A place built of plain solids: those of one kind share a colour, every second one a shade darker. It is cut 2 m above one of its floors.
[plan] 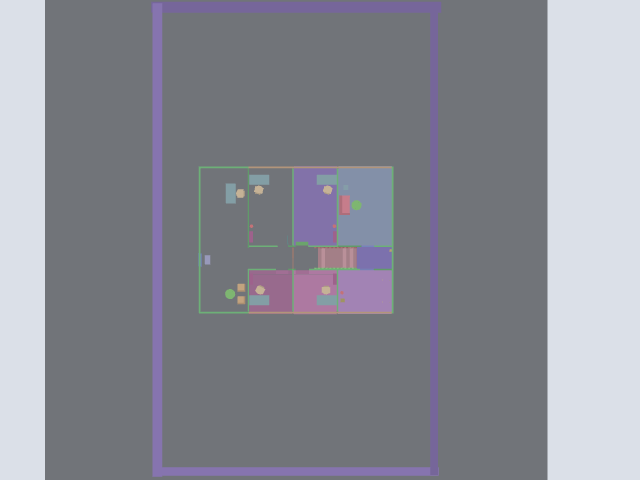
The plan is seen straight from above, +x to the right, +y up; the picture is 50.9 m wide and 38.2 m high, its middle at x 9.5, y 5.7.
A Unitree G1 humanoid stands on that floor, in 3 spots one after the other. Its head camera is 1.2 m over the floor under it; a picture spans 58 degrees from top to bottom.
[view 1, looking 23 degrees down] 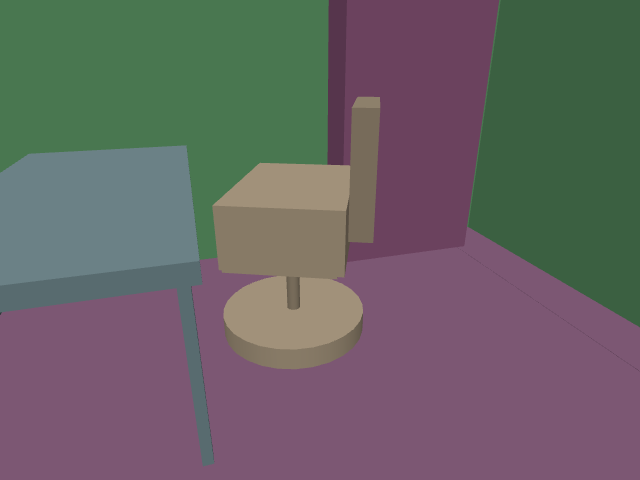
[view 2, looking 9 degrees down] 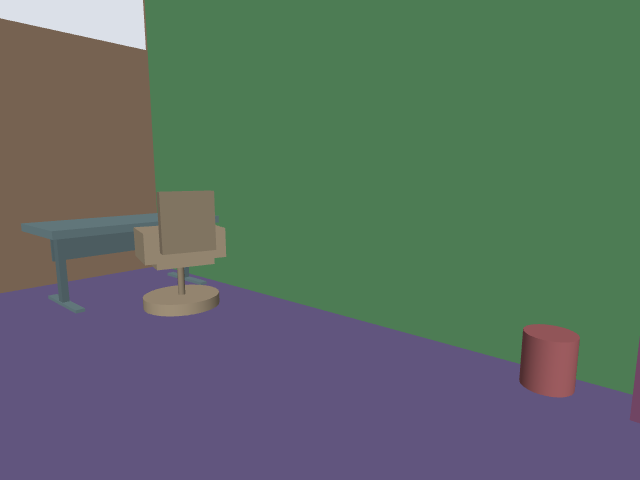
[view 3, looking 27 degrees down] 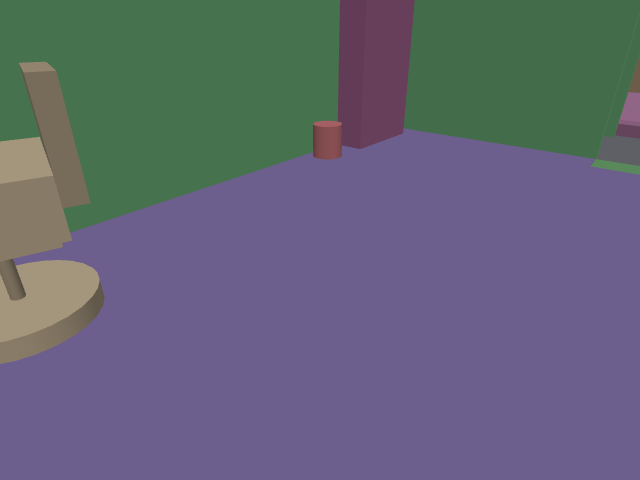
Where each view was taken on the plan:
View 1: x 6.48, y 1.30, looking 163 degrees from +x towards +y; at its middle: task_chair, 1.54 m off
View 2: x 8.07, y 6.25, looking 41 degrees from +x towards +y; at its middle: wall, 3.72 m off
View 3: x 8.07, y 10.10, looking -51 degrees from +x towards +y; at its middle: cell_level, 2.64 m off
